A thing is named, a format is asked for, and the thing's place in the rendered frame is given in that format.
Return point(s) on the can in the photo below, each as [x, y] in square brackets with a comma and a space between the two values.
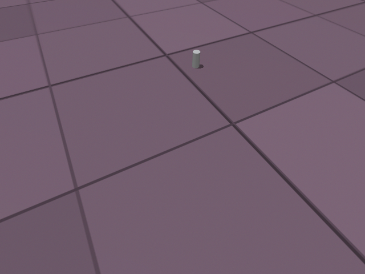
[196, 59]

